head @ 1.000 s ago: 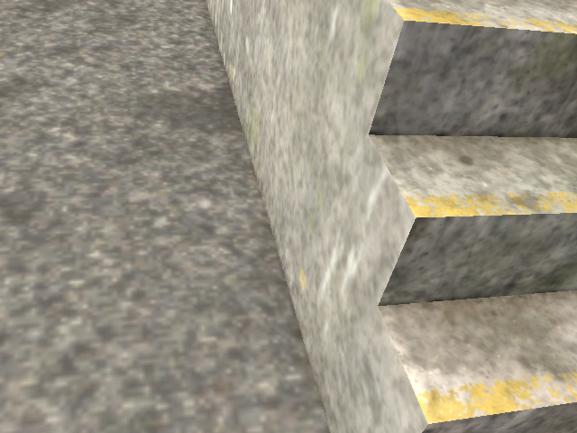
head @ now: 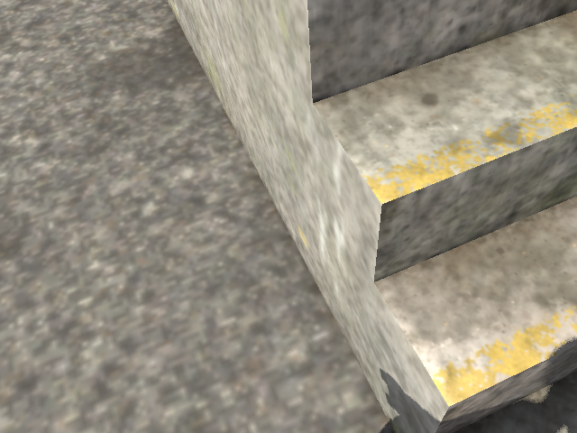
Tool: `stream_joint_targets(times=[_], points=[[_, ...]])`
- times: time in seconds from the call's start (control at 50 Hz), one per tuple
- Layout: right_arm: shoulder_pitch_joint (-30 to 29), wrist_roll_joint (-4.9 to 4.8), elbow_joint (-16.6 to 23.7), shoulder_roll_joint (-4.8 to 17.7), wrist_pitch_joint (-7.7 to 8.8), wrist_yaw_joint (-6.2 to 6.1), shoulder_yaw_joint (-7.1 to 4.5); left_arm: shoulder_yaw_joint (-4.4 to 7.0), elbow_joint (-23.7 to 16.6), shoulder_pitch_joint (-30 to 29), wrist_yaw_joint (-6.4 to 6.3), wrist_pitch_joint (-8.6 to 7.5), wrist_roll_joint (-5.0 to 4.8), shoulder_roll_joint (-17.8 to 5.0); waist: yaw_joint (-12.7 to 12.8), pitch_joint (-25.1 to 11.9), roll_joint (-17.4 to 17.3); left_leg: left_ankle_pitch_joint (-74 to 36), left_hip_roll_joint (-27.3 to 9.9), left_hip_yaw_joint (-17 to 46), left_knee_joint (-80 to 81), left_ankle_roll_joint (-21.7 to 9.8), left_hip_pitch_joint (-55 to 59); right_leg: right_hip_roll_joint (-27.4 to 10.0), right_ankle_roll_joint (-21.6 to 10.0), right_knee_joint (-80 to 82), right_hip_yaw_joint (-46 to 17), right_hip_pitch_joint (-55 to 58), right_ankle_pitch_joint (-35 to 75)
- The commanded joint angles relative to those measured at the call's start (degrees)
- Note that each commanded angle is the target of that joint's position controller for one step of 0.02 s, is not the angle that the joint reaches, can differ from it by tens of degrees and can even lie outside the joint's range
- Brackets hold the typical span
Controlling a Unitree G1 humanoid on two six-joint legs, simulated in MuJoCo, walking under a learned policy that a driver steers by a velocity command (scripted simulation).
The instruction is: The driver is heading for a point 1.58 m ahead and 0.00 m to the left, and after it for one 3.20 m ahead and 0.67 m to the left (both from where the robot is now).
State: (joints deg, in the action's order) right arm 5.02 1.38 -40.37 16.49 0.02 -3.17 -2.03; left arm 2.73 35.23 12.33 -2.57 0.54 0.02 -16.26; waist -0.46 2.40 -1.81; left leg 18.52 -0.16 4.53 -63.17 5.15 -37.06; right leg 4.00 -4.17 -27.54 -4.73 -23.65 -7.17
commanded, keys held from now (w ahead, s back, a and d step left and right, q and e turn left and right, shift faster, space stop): e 0.18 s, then no key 0.72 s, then w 0.10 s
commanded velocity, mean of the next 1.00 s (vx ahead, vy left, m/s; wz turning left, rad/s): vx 0.03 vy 0.00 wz -0.24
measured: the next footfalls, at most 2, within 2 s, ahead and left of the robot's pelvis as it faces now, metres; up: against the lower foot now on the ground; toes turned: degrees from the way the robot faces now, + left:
left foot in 0.28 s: +0.10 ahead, +0.15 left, +0.00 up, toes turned -13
right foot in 0.64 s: +0.00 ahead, -0.08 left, +0.00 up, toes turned -10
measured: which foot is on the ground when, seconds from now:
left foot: up 0.00-0.26, down 0.28-1.00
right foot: down 0.00-0.30, up 0.32-0.62, down 0.64-1.00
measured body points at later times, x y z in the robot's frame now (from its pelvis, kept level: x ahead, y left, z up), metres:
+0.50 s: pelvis +0.02 +0.06 +0.00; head +0.06 +0.07 +0.45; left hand +0.23 +0.31 -0.10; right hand +0.15 -0.22 -0.08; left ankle +0.06 +0.15 -0.74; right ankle -0.03 -0.08 -0.66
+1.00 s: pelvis +0.01 +0.03 +0.00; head +0.01 +0.02 +0.45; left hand +0.19 +0.23 -0.12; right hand +0.10 -0.24 -0.10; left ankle +0.06 +0.15 -0.74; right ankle -0.04 -0.07 -0.74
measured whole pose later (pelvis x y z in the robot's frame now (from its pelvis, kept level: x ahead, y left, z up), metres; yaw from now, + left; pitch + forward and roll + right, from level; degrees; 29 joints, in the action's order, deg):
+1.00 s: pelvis +0.01 +0.03 +0.00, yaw -13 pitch -1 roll +1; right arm 12.9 0.9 -35.2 10.9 0.2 -1.8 -3.4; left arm 1.0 47.3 10.7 -1.2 -2.1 0.7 -9.8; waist -1.0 0.8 -0.6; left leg 13.9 0.0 1.0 -29.2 1.0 -14.3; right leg 1.4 -0.8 -30.6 -3.2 -10.9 -18.7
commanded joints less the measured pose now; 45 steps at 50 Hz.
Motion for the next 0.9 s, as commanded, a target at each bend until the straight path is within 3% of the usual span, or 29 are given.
stream_joint_targets(times=[0.02, 0.1, 0.22, 0.26, 0.28, 0.3, 0.32, 0.34, 0.36, 0.38, 0.4, 0.42, 0.46, 0.52, 0.58, 0.62, 0.64, 0.66, 0.68, 0.7, 0.72, 0.78, 0.9], points=[[0.6, -0.03, 4.6, 2.5, -0.25, -0.32, -0.76, 2.75, -4.2, 0.9, -1.18, 0.54, 0.01, -9.2, 0.2, -11.2, 8.0, -2.6, 0.6, 0.8, 3.5, 1.3, 1.5, -14.1, -8.7, 6.2, -14.7, 9.8, 11.1], [-2.2, -0.32, 7.0, 1.9, 0.01, 0.25, -0.77, 2.85, -5.0, -0.7, -1.48, 1.11, 0.05, -9.0, 1.1, -9.1, 9.5, -2.8, 1.6, 1.3, 11.0, 0.5, 3.6, -12.5, -7.5, 6.4, -19.2, 8.3, 0.0], [-1.0, -1.3, 8.1, 2.4, 1.52, 1.43, -1.4, 3.22, -5.0, -1.2, -0.55, 1.31, 0.15, -8.7, 2.0, -10.3, 11.9, 2.1, 2.9, 0.5, 24.2, -2.0, 11.4, -12.3, -7.3, 3.3, -24.8, 13.2, 9.6], [2.0, -1.47, 7.4, 2.0, 1.71, 1.95, -1.89, 3.06, -4.7, -2.9, -0.29, 0.93, -0.46, -7.9, 0.1, -9.7, 11.2, -5.2, 2.7, -1.8, 36.2, -3.7, 19.4, -10.2, -6.0, 2.0, -23.8, 11.0, 10.4], [3.1, -0.92, 7.2, 2.7, 1.74, 2.06, -2.38, 2.71, -4.3, -1.8, -0.34, 0.8, -0.7, -6.4, 0.0, -9.7, 9.5, -10.3, 0.5, -1.3, 40.6, -5.0, 26.3, -8.5, -4.1, 0.5, -22.5, 6.7, 5.2], [4.4, 0.38, 7.9, 5.2, 1.52, 1.97, -2.94, 1.94, -3.8, 0.5, -0.16, 0.55, -0.1, -3.6, 1.0, -10.9, 0.1, -17.9, -8.8, 7.3, 42.7, -9.1, 35.0, -4.1, -0.5, -9.1, -16.7, -1.5, -11.5], [4.0, 2.14, 7.9, 8.5, 1.01, 2.23, -3.8, 2.38, -5.7, -1.3, -0.17, -0.34, -0.91, -5.0, 1.6, -8.4, -16.8, -29.4, -19.7, 21.2, 45.1, -19.7, 33.7, 4.1, 3.6, -18.3, -6.1, -11.9, -26.6], [2.4, 1.87, 9.6, 5.2, 1.39, 2.24, -3.41, 4.26, -4.4, -2.4, -0.24, -1.1, 0.17, -10.7, 0.2, -8.5, -11.2, -35.2, -22.1, 22.5, 44.7, -23.9, 30.8, 2.0, 7.7, -33.3, -6.5, -11.1, -29.5], [0.6, 1.27, 10.2, 4.6, 1.5, 1.98, -3.18, 5.16, -2.8, -1.5, -0.13, -1.01, -0.54, -12.0, 1.3, -8.1, -7.1, -37.1, -19.6, 17.8, 43.4, -22.5, 29.8, 2.0, 9.0, -40.8, -6.1, -11.3, -26.9], [-1.5, 0.6, 10.8, 3.6, 1.61, 1.92, -2.86, 5.07, -0.9, -0.1, -0.35, -0.39, -0.7, -10.5, 2.6, -7.5, -3.7, -36.9, -16.0, 13.3, 41.9, -19.7, 29.2, 1.5, 10.1, -44.0, -6.2, -10.8, -24.4], [-2.5, -0.43, 10.8, 2.8, 1.7, 1.96, -2.51, 4.75, -0.1, 0.5, -0.5, 0.2, -0.48, -8.9, 2.6, -6.9, -3.1, -38.7, -14.5, 10.7, 41.1, -18.5, 28.7, 1.5, 10.8, -46.5, -5.9, -10.9, -22.1], [-2.5, -0.75, 10.8, 2.0, 1.49, 1.78, -2.06, 4.23, 0.2, 0.5, -0.5, 0.53, -0.7, -6.8, 2.8, -6.6, -3.1, -39.1, -12.8, 8.1, 41.0, -18.0, 27.2, 1.3, 11.3, -46.7, -5.1, -9.4, -20.3], [-2.4, -0.29, 10.7, 0.9, 1.08, 1.76, -1.54, 2.98, 0.3, -1.0, -0.36, 0.55, -0.85, -3.4, 2.6, -6.7, -5.2, -35.6, -9.4, 4.0, 41.5, -17.2, 26.8, -0.2, 11.8, -37.7, -1.3, -6.5, -17.5], [0.3, -0.55, 10.1, 2.0, 0.4, 1.64, -2.03, 1.12, 0.0, -4.9, 0.09, 0.09, -0.33, -0.3, -0.1, -8.1, -7.8, -29.9, -9.4, 5.3, 41.8, -17.5, 29.9, -3.5, 11.0, -18.7, 2.4, 0.1, -19.4], [2.9, -1.18, 9.5, 3.5, 0.22, 1.84, -2.59, 1.66, 1.6, -3.6, 0.56, -0.35, -0.6, -2.9, -0.9, -7.9, -9.0, -21.6, -10.7, 9.1, 41.8, -18.0, 31.1, -3.5, 9.1, -4.0, 3.5, 5.4, -14.7], [4.6, -1.78, 8.6, 2.4, 0.81, 2.07, -2.29, 1.65, 2.9, -1.7, 0.78, -0.72, 0.24, -3.7, 0.4, -6.8, -7.1, -17.7, -9.6, 9.1, 42.1, -14.5, 26.6, -4.3, 6.2, 7.5, 1.8, 13.5, -2.7], [5.1, -1.36, 8.4, 1.6, 1.61, 2.41, -1.93, 1.8, 2.5, -1.1, 0.61, -0.83, 0.99, -5.5, 0.4, -8.1, -4.7, -14.1, -8.7, 7.9, 41.2, -11.5, 23.1, -7.9, 4.5, 6.6, -2.0, 18.9, 1.5], [6.3, -0.26, 9.3, 0.5, 2.42, 2.98, -1.68, 2.49, 3.3, -1.6, 0.41, -0.86, 1.13, -8.5, -2.2, -8.5, 2.6, -9.9, -4.6, 3.0, 40.0, -8.5, 20.7, -10.3, 2.0, 1.5, -4.2, 19.3, 4.8], [3.4, 0.63, 10.0, -0.1, 2.63, 2.76, -1.48, 2.12, 4.2, -2.6, 0.71, -1.16, 0.57, -5.2, -1.0, -7.8, 6.2, -6.3, -1.9, -0.5, 39.5, -5.8, 23.8, -9.5, 0.1, 2.5, -4.2, 13.0, -3.7], [0.7, 0.59, 10.6, 0.4, 2.54, 2.53, -1.67, 1.23, 4.0, -3.6, 0.86, -1.63, 0.81, -2.3, -0.1, -5.9, 5.7, -6.5, -1.5, -1.0, 38.4, -4.9, 25.3, -8.7, 0.7, 4.2, -4.1, 9.9, -8.5], [0.2, 0.19, 10.8, -0.3, 2.23, 2.32, -1.7, 0.73, 4.6, -4.2, 0.93, -2.03, 1.37, -1.1, -0.3, -5.1, 5.8, -7.6, -1.6, -1.2, 37.8, -5.0, 26.4, -8.2, 1.8, 4.8, -3.7, 7.8, -10.9], [2.2, -0.45, 10.9, -0.4, 1.46, 1.96, -2.02, 0.5, 5.6, -3.5, 1.07, -2.99, 0.97, -1.1, -0.5, -2.2, 5.8, -9.4, -1.8, -0.6, 37.6, -5.8, 26.2, -7.3, 2.9, 5.0, -3.2, 5.7, -10.6], [4.2, -0.55, 10.6, -1.1, 1.38, 1.79, -2.42, 0.23, 7.4, -3.5, 1.36, -3.42, 0.61, -0.7, -0.3, -2.2, 3.1, -10.5, -1.9, -0.7, 37.4, -5.1, 26.9, -7.0, 2.2, 4.8, -3.3, 6.2, -9.2]])
Velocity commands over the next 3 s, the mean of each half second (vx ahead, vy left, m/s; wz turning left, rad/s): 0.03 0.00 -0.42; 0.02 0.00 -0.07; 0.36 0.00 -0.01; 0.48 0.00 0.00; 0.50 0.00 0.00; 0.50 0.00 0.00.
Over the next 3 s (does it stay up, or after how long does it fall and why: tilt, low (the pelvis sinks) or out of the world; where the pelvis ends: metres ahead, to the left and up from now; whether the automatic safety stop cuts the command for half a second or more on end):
stays up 0.04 0.01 0.01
